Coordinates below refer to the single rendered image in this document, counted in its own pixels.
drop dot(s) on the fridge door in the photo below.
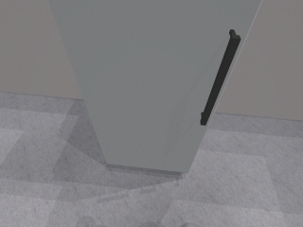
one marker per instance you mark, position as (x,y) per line
(146,68)

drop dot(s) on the handle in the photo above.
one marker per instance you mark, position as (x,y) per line
(228,56)

